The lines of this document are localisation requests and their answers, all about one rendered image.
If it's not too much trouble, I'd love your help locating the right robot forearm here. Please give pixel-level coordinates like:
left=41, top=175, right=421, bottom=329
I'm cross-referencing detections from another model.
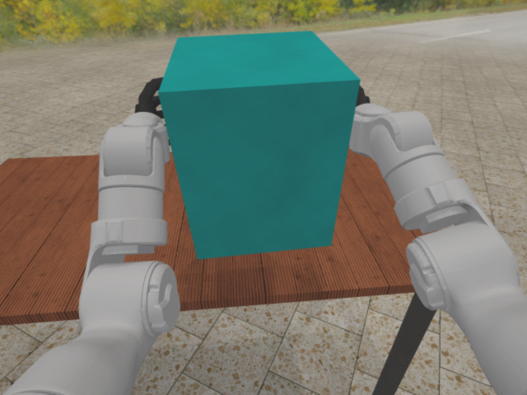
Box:
left=349, top=103, right=520, bottom=286

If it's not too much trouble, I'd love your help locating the robot right upper arm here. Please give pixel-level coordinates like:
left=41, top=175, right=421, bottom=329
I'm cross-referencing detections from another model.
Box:
left=406, top=220, right=527, bottom=395

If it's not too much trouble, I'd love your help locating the carton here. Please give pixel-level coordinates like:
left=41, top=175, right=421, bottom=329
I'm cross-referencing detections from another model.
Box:
left=158, top=30, right=360, bottom=259

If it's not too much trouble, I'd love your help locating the table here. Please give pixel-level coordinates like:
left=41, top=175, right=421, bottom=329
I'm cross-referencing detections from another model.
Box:
left=0, top=147, right=438, bottom=395

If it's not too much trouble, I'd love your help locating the robot left upper arm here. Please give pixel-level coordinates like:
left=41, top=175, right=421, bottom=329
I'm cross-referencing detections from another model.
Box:
left=3, top=261, right=180, bottom=395

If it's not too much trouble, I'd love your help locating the left robot forearm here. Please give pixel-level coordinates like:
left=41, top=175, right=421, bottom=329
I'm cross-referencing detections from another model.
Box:
left=79, top=112, right=170, bottom=325

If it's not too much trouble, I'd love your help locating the robot left hand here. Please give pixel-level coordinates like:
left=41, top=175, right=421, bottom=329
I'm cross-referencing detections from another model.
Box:
left=135, top=77, right=170, bottom=146

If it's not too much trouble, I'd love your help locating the robot right hand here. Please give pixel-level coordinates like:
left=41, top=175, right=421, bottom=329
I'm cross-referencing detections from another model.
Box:
left=356, top=86, right=370, bottom=107

